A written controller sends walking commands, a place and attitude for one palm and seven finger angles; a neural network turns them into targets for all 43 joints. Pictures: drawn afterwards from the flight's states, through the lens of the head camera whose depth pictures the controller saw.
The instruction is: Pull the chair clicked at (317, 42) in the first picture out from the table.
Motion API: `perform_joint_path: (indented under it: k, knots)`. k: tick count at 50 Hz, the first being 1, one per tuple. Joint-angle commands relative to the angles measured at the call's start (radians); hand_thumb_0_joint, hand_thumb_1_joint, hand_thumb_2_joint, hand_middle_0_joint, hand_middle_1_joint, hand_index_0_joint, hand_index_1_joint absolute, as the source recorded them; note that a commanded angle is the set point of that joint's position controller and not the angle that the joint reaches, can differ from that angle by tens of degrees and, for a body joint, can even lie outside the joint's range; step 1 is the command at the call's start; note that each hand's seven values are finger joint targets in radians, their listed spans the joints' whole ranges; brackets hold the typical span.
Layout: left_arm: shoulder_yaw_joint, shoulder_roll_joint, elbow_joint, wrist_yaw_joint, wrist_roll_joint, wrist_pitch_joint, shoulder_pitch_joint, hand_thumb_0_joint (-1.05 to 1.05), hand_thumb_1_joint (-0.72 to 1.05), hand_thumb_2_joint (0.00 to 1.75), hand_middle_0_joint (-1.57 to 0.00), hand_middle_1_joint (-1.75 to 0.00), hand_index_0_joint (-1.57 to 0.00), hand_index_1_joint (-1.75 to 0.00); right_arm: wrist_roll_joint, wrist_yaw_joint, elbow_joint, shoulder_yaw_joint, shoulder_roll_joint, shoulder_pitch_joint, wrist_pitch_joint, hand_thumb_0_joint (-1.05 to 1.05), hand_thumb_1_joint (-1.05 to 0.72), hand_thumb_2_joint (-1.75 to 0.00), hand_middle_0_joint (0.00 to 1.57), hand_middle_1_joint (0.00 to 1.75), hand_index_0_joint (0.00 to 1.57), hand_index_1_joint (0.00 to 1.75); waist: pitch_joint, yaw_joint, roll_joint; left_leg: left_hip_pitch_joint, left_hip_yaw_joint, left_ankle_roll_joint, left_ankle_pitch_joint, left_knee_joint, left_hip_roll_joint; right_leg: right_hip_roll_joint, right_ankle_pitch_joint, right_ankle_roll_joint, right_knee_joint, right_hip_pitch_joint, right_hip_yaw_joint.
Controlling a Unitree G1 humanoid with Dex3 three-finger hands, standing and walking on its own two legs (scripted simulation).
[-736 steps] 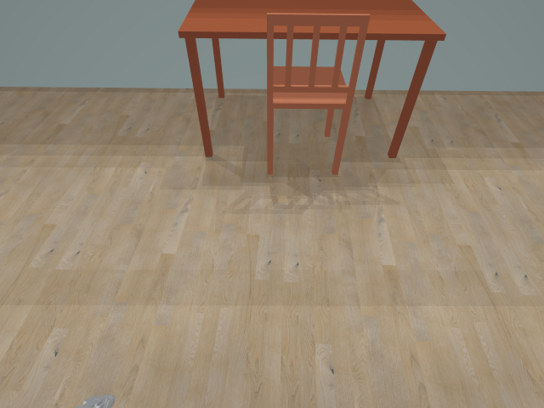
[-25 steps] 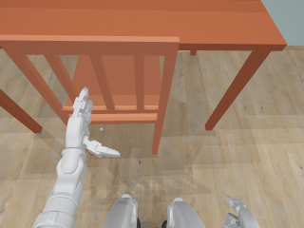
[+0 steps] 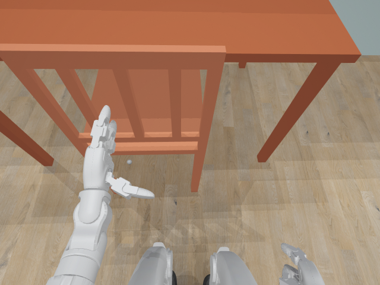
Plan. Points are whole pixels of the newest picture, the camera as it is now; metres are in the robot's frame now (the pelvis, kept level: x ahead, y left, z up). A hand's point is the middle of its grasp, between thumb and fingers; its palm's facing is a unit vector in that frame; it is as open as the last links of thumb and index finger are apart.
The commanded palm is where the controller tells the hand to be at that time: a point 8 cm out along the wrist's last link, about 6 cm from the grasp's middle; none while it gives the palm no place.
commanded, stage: aim the fingers beside a spindle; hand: left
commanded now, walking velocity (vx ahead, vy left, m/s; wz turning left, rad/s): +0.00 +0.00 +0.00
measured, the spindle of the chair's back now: (131, 107) +0.51 +0.16 +0.00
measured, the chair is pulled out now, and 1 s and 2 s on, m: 0.00 0.00 0.00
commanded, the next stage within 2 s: push the fingers through the gap in 1.06 s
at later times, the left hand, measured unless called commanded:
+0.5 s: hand (128, 162) +0.36 +0.14 +0.01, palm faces +0.05 -1.00 -0.04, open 16.9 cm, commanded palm +0.33 +0.19 +0.02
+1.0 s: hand (124, 163) +0.35 +0.14 +0.03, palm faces +0.05 -1.00 -0.02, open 16.9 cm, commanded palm +0.33 +0.19 +0.03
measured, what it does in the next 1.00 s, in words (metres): stands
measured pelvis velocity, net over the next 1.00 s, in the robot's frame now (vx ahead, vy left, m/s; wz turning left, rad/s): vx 0.00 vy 0.00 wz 0.00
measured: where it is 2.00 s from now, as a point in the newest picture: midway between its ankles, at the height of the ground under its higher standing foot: outside the picture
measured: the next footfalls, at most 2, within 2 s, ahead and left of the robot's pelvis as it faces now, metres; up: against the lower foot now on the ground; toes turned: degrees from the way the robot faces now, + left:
none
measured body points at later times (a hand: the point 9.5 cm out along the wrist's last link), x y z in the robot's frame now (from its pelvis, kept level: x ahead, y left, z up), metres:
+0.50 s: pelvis +0.00 -0.01 +0.00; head +0.10 +0.00 +0.44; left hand +0.35 +0.19 +0.01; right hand +0.14 -0.26 -0.11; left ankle +0.03 +0.07 -0.62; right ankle +0.02 -0.10 -0.62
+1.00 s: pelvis +0.00 +0.00 +0.00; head +0.11 +0.00 +0.44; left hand +0.34 +0.20 +0.04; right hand +0.14 -0.25 -0.11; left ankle +0.03 +0.07 -0.62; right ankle +0.02 -0.10 -0.62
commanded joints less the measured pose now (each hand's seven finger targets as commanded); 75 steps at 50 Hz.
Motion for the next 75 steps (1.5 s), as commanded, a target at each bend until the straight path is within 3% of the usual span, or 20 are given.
perform_joint_path:
  k: [1, 5, 11, 13, 16, 20, 23, 28, 30, 33, 37, 39, 43, 45, 51, 53, 58, 60, 67, 75]
  knots:
    - [0.036, 0.095, -0.094, 0.002, 0.007, -0.043, -0.178, 0.00, -0.50, 0.30, -0.06, -0.08, -0.06, -0.08, 0.005, -0.002, -0.096, -0.055, -0.147, 0.031, -0.026, 0.00, -0.90, -0.90, 0.20, 0.30, 0.20, 0.30, -0.335, -0.024, -0.045, 0.323, -0.124, -0.050, 0.293, -0.172, 0.026, -0.003, 0.261, 0.009, -0.163, 0.141, 0.055]
    - [0.018, 0.061, -0.011, -0.050, -0.018, 0.002, -0.159, 0.00, -0.50, 0.30, -0.06, -0.08, -0.06, -0.08, 0.018, -0.005, -0.110, -0.053, -0.155, 0.027, -0.017, 0.00, -0.90, -0.90, 0.20, 0.30, 0.20, 0.30, -0.281, -0.019, -0.073, 0.257, -0.107, -0.042, 0.214, -0.180, 0.016, -0.005, 0.213, 0.006, -0.189, 0.151, 0.064]
    - [0.044, 0.130, -0.319, -0.021, -0.032, -0.093, -0.290, 0.00, -0.50, 0.30, -0.06, -0.08, -0.06, -0.08, 0.006, -0.015, -0.122, -0.063, -0.145, 0.027, -0.040, 0.00, -0.90, -0.90, 0.20, 0.30, 0.20, 0.30, -0.478, 0.000, 0.066, 0.450, -0.127, -0.055, 0.355, -0.170, 0.026, -0.007, 0.284, 0.003, -0.161, 0.156, 0.068]
    - [0.047, 0.140, -0.330, 0.009, -0.013, -0.116, -0.282, 0.00, -0.50, 0.30, -0.06, -0.08, -0.06, -0.08, 0.000, -0.012, -0.107, -0.059, -0.140, 0.025, -0.045, 0.00, -0.90, -0.90, 0.20, 0.30, 0.20, 0.30, -0.461, -0.004, 0.079, 0.456, -0.131, -0.058, 0.376, -0.169, 0.028, -0.006, 0.291, 0.003, -0.154, 0.142, 0.065]
    - [0.089, 0.162, -0.164, 0.029, 0.009, -0.090, -0.243, 0.00, -0.50, 0.30, -0.06, -0.08, -0.06, -0.08, -0.003, -0.010, -0.084, -0.052, -0.141, 0.025, -0.036, 0.00, -0.90, -0.90, 0.20, 0.30, 0.20, 0.30, -0.347, -0.023, -0.015, 0.314, -0.116, -0.046, 0.278, -0.160, 0.020, -0.003, 0.246, 0.010, -0.164, 0.151, 0.070]
    - [0.037, 0.084, 0.040, -0.022, 0.006, -0.016, -0.188, 0.00, -0.50, 0.30, -0.06, -0.08, -0.06, -0.08, 0.012, -0.007, -0.098, -0.047, -0.149, 0.021, -0.023, 0.00, -0.90, -0.90, 0.20, 0.30, 0.20, 0.30, -0.258, -0.028, -0.067, 0.204, -0.089, -0.039, 0.169, -0.164, 0.006, -0.008, 0.186, 0.010, -0.194, 0.158, 0.082]
    - [0.049, 0.095, -0.012, -0.067, -0.038, -0.003, -0.222, 0.00, -0.50, 0.30, -0.06, -0.08, -0.06, -0.08, 0.019, -0.013, -0.117, -0.051, -0.153, 0.020, -0.024, 0.00, -0.90, -0.90, 0.20, 0.30, 0.20, 0.30, -0.331, -0.016, -0.067, 0.209, -0.077, -0.035, 0.182, -0.155, 0.003, -0.013, 0.209, 0.012, -0.207, 0.214, 0.103]
    - [0.088, 0.172, -0.326, -0.055, -0.060, -0.099, -0.279, 0.00, -0.50, 0.30, -0.06, -0.08, -0.06, -0.08, 0.010, -0.021, -0.125, -0.057, -0.138, 0.022, -0.050, 0.00, -0.90, -0.90, 0.20, 0.30, 0.20, 0.30, -0.516, 0.011, 0.072, 0.390, -0.087, -0.042, 0.371, -0.155, 0.014, -0.009, 0.365, 0.008, -0.172, 0.268, 0.101]
    - [0.062, 0.155, -0.325, -0.035, -0.044, -0.108, -0.263, 0.00, -0.50, 0.30, -0.06, -0.08, -0.06, -0.08, 0.006, -0.018, -0.107, -0.054, -0.138, 0.026, -0.055, 0.00, -0.90, -0.90, 0.20, 0.30, 0.20, 0.30, -0.475, -0.009, 0.074, 0.412, -0.102, -0.045, 0.393, -0.158, 0.020, -0.006, 0.357, 0.008, -0.166, 0.220, 0.086]
    - [0.059, 0.130, -0.148, -0.025, -0.021, -0.076, -0.209, 0.00, -0.50, 0.30, -0.06, -0.08, -0.06, -0.08, 0.005, -0.016, -0.078, -0.053, -0.142, 0.032, -0.051, 0.00, -0.90, -0.90, 0.20, 0.30, 0.20, 0.30, -0.333, -0.038, -0.023, 0.295, -0.098, -0.039, 0.288, -0.151, 0.019, -0.004, 0.288, 0.016, -0.181, 0.178, 0.081]
    - [0.057, 0.103, 0.042, -0.062, -0.022, -0.012, -0.190, 0.00, -0.50, 0.30, -0.06, -0.08, -0.06, -0.08, 0.016, -0.013, -0.087, -0.050, -0.156, 0.026, -0.038, 0.00, -0.90, -0.90, 0.20, 0.30, 0.20, 0.30, -0.235, -0.032, -0.084, 0.179, -0.088, -0.037, 0.160, -0.157, 0.006, -0.009, 0.181, 0.012, -0.199, 0.157, 0.085]
    - [0.066, 0.110, 0.009, -0.079, -0.037, -0.009, -0.214, 0.00, -0.50, 0.30, -0.06, -0.08, -0.06, -0.08, 0.020, -0.015, -0.104, -0.054, -0.158, 0.025, -0.038, 0.00, -0.90, -0.90, 0.20, 0.30, 0.20, 0.30, -0.287, -0.018, -0.049, 0.208, -0.084, -0.036, 0.180, -0.156, 0.005, -0.010, 0.194, 0.007, -0.197, 0.172, 0.089]
    - [0.086, 0.155, -0.273, -0.065, -0.061, -0.076, -0.272, 0.00, -0.50, 0.30, -0.06, -0.08, -0.06, -0.08, 0.011, -0.016, -0.129, -0.059, -0.144, 0.023, -0.051, 0.00, -0.90, -0.90, 0.20, 0.30, 0.20, 0.30, -0.508, 0.014, 0.055, 0.384, -0.090, -0.045, 0.359, -0.156, 0.013, -0.010, 0.346, 0.006, -0.166, 0.247, 0.091]
    - [0.119, 0.201, -0.347, -0.037, -0.056, -0.101, -0.248, 0.00, -0.50, 0.30, -0.06, -0.08, -0.06, -0.08, 0.006, -0.015, -0.122, -0.059, -0.144, 0.027, -0.055, 0.00, -0.90, -0.90, 0.20, 0.30, 0.20, 0.30, -0.532, 0.021, 0.076, 0.436, -0.105, -0.051, 0.416, -0.165, 0.020, -0.004, 0.365, 0.004, -0.158, 0.241, 0.083]
    - [0.011, 0.074, -0.057, -0.036, -0.009, -0.040, -0.200, 0.00, -0.50, 0.30, -0.06, -0.08, -0.06, -0.08, 0.009, -0.008, -0.080, -0.052, -0.149, 0.027, -0.043, 0.00, -0.90, -0.90, 0.20, 0.30, 0.20, 0.30, -0.255, -0.050, -0.051, 0.265, -0.114, -0.042, 0.218, -0.166, 0.021, -0.002, 0.207, 0.013, -0.180, 0.109, 0.062]
    - [-0.019, 0.036, 0.015, -0.060, -0.014, -0.011, -0.211, 0.00, -0.50, 0.30, -0.06, -0.08, -0.06, -0.08, 0.017, -0.010, -0.088, -0.053, -0.158, 0.025, -0.037, 0.00, -0.90, -0.90, 0.20, 0.30, 0.20, 0.30, -0.220, -0.055, -0.075, 0.240, -0.119, -0.040, 0.153, -0.170, 0.018, -0.005, 0.150, 0.011, -0.193, 0.079, 0.059]
    - [0.022, 0.089, -0.182, -0.057, -0.038, -0.048, -0.307, 0.00, -0.50, 0.30, -0.06, -0.08, -0.06, -0.08, 0.013, -0.016, -0.117, -0.064, -0.156, 0.022, -0.045, 0.00, -0.90, -0.90, 0.20, 0.30, 0.20, 0.30, -0.427, -0.006, 0.041, 0.394, -0.128, -0.052, 0.272, -0.171, 0.021, -0.010, 0.217, 0.001, -0.166, 0.112, 0.061]
    - [0.076, 0.161, -0.288, -0.021, -0.030, -0.088, -0.349, 0.00, -0.50, 0.30, -0.06, -0.08, -0.06, -0.08, 0.003, -0.017, -0.114, -0.063, -0.154, 0.029, -0.048, 0.00, -0.90, -0.90, 0.20, 0.30, 0.20, 0.30, -0.512, 0.008, 0.089, 0.461, -0.136, -0.063, 0.366, -0.163, 0.026, -0.007, 0.269, -0.001, -0.141, 0.123, 0.062]
    - [0.072, 0.136, 0.010, 0.031, 0.035, -0.072, -0.398, 0.00, -0.50, 0.30, -0.06, -0.08, -0.06, -0.08, -0.005, -0.009, -0.069, -0.048, -0.149, 0.033, -0.033, 0.00, -0.90, -0.90, 0.20, 0.30, 0.20, 0.30, -0.324, -0.050, -0.029, 0.234, -0.119, -0.044, 0.179, -0.134, 0.013, -0.003, 0.160, 0.011, -0.147, 0.083, 0.068]
    - [0.065, 0.127, -0.059, -0.047, -0.037, -0.017, -0.460, 0.00, -0.50, 0.30, -0.06, -0.08, -0.06, -0.08, 0.012, -0.015, -0.082, -0.061, -0.162, 0.071, -0.022, 0.00, -0.90, -0.90, 0.20, 0.30, 0.20, 0.30, -0.489, -0.035, 0.040, 0.424, -0.134, -0.058, 0.375, -0.158, 0.029, 0.002, 0.303, 0.005, -0.161, 0.129, 0.059]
